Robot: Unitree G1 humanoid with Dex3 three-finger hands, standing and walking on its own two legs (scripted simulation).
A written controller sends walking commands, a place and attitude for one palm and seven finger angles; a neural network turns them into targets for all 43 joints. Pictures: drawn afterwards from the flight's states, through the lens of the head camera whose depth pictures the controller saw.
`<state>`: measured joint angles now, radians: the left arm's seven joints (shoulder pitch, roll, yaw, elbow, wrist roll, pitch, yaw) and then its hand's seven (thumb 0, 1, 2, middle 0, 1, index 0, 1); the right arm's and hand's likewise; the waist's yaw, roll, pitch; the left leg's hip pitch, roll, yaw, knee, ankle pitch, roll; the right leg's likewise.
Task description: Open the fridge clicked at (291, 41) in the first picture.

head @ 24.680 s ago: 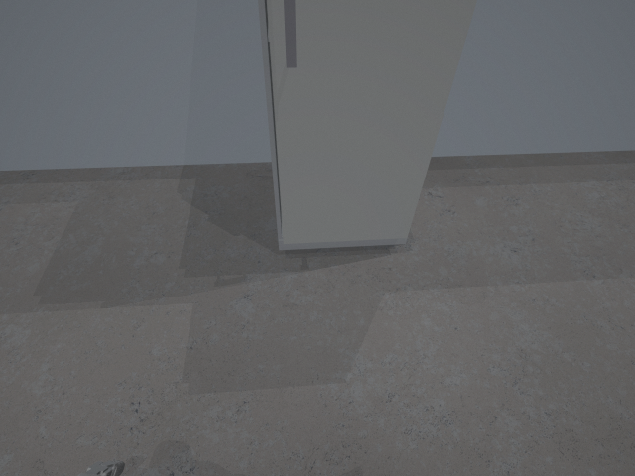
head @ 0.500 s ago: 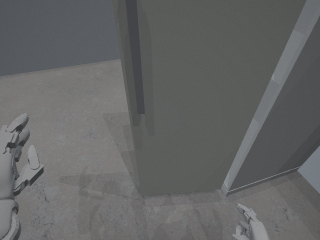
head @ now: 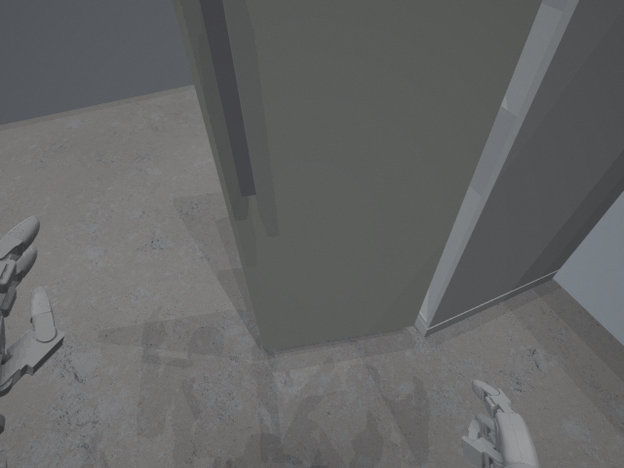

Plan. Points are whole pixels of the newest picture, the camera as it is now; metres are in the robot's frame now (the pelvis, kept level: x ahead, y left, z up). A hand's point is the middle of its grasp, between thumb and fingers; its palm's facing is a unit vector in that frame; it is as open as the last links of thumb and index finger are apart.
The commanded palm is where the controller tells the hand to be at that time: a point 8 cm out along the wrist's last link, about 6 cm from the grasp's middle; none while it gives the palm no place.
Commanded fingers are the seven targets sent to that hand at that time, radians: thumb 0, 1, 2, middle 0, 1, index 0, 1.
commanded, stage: step back with the hand held close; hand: left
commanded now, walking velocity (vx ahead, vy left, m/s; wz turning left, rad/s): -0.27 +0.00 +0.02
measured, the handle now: (225, 62) +0.54 +0.16 +0.26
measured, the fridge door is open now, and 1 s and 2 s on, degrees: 76 76 76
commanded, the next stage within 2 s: stop stepping back and stand still in 1.28 s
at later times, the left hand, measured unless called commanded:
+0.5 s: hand out of the picture +0.13 +0.28 +0.15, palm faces +0.49 -0.71 -0.51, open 7.4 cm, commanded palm +0.06 +0.31 +0.18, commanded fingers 0.00 0.90 0.90 -0.20 -0.30 -0.20 -0.30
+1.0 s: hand out of the picture +0.11 +0.26 +0.16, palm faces +0.44 -0.78 -0.44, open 7.4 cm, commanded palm +0.03 +0.29 +0.18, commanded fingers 0.00 0.90 0.90 -0.20 -0.30 -0.20 -0.30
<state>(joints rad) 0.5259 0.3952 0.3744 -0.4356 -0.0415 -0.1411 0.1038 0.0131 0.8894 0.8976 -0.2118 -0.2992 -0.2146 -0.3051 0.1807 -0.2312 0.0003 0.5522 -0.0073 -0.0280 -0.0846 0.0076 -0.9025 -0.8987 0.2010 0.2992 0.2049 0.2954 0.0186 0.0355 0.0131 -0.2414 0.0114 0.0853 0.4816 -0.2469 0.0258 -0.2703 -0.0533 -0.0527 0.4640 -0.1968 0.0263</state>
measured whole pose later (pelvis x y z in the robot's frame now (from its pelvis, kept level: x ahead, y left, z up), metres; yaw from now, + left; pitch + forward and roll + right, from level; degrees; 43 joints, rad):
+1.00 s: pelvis -0.10 -0.01 -0.01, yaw +1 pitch +3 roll -3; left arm 0.44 0.40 0.42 -0.49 -0.01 -0.28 0.12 0.01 0.89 0.90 -0.21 -0.30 -0.21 -0.31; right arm 0.12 -0.18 0.00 0.63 -0.02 -0.14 -0.06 0.01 -0.90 -0.90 0.20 0.30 0.21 0.30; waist 0.06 -0.02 0.04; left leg -0.47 0.06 0.05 0.48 -0.06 0.02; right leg -0.22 0.10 0.07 0.47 -0.31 -0.01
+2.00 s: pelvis -0.31 +0.12 -0.02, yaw -2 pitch -2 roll +0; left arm 0.41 0.43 0.45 -0.43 -0.03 -0.18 0.17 0.01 0.89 0.90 -0.21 -0.30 -0.22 -0.31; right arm 0.26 -0.22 -0.02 0.68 -0.01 -0.13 -0.08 0.01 -0.90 -0.90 0.20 0.30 0.21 0.30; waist -0.01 -0.06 -0.03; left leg -0.32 0.06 0.05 0.68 -0.31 0.00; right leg -0.41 -0.01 -0.04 0.84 -0.47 -0.02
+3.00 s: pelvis -0.31 +0.12 +0.00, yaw +2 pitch -1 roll +0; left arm 0.15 0.33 0.02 1.08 0.01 0.02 0.00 0.00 0.92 0.90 -0.20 -0.30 -0.20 -0.30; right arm 0.22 -0.28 -0.03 1.10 -0.03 0.02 0.00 0.00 -0.90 -0.90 0.20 0.30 0.20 0.30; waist -0.01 0.02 0.08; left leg -0.26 0.02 -0.01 0.46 -0.19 -0.01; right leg -0.22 -0.03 0.02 0.45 -0.22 0.03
